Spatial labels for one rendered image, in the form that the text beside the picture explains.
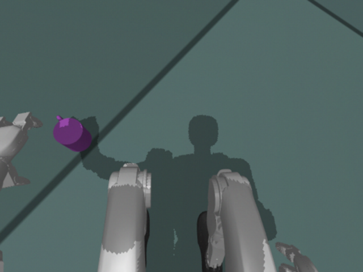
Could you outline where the mug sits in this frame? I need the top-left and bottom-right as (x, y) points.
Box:
(53, 116), (92, 152)

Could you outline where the right robot hand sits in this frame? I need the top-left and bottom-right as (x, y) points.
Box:
(275, 242), (319, 272)

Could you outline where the left robot hand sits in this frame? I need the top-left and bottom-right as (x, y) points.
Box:
(0, 112), (43, 188)

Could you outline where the right robot foot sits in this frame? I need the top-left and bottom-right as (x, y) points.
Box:
(197, 211), (222, 272)

